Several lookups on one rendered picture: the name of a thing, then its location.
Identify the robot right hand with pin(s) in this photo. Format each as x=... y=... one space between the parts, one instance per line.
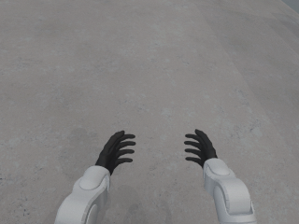
x=206 y=150

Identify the right robot forearm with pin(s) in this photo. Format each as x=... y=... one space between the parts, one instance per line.
x=231 y=196

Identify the left robot forearm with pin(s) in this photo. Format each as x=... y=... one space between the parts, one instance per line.
x=88 y=197

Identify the robot left hand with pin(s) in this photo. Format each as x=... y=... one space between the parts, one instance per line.
x=108 y=157

